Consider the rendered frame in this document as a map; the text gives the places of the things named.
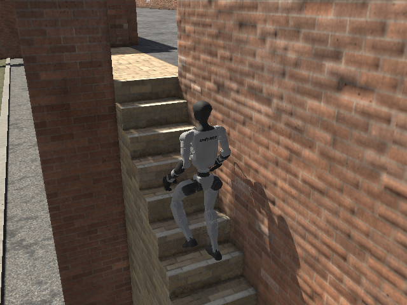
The stairs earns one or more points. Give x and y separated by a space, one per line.
151 117

